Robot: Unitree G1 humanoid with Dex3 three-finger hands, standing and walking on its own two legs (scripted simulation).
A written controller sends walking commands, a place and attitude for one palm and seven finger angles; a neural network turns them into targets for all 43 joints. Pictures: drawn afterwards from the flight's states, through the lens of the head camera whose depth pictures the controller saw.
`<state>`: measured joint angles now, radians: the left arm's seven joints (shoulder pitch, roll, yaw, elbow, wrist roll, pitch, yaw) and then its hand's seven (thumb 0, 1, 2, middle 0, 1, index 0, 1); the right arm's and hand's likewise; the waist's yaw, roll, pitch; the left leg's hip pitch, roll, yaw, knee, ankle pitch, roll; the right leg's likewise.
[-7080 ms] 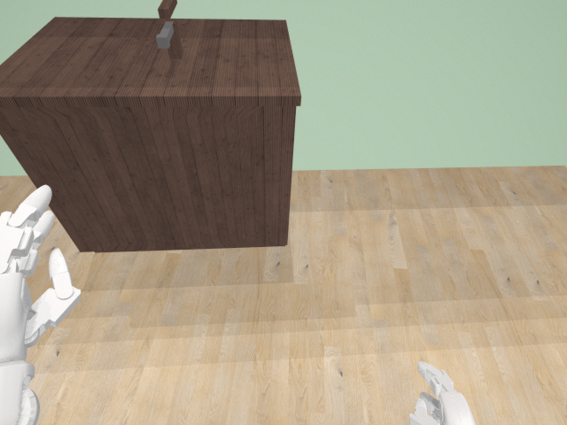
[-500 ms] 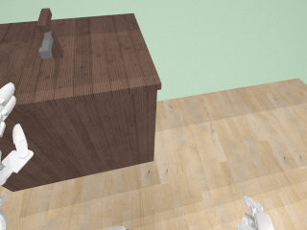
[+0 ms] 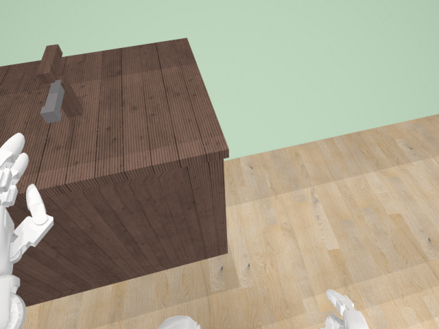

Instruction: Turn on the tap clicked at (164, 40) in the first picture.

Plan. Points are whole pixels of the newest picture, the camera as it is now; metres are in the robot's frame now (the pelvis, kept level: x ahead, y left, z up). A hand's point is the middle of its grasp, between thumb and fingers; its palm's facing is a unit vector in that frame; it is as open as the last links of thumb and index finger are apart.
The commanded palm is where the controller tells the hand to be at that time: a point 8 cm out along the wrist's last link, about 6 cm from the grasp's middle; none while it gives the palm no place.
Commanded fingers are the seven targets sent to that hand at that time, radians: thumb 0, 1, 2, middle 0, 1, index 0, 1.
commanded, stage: take the last steps up to it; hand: left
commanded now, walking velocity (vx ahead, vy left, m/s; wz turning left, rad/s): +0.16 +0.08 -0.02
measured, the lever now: (51, 114) +0.50 +0.41 +0.11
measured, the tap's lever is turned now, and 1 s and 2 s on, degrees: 0 0 0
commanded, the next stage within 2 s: come to a stop and stand still in 0.16 s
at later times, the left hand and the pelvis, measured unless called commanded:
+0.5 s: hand (69, 181) +0.28 +0.23 +0.18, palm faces +0.35 -0.81 -0.47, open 7.4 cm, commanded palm +0.23 +0.28 +0.18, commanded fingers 0.00 0.90 0.90 -0.20 -0.30 -0.20 -0.30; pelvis +0.06 +0.01 +0.00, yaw -2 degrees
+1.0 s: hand (25, 191) +0.25 +0.29 +0.18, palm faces +0.41 -0.83 -0.38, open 7.4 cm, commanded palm +0.18 +0.30 +0.18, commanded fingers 0.00 0.90 0.90 -0.20 -0.30 -0.20 -0.30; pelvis +0.01 +0.03 +0.00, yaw -3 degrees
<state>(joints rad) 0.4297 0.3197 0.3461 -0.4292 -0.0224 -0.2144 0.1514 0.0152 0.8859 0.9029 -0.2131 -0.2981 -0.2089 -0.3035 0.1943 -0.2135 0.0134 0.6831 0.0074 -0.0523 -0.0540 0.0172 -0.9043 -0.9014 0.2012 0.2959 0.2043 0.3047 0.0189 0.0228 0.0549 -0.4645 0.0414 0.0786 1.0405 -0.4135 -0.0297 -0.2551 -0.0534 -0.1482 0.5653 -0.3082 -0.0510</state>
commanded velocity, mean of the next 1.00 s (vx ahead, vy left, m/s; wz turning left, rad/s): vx -0.01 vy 0.03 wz -0.01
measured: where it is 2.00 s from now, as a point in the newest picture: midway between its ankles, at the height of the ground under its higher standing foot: outside the picture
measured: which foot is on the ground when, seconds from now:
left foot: up 0.00-0.16, down 0.18-0.52, up 0.54-0.80, down 0.82-1.00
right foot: down 0.00-0.20, up 0.22-0.46, down 0.48-1.00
